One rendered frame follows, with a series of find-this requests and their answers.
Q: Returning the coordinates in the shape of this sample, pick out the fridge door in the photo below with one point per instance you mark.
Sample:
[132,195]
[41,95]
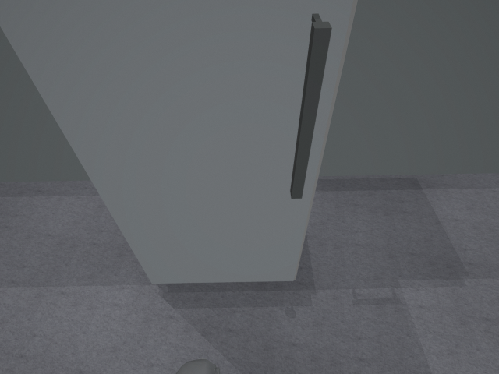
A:
[185,116]

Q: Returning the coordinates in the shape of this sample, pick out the handle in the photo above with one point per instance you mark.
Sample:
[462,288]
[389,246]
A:
[316,60]

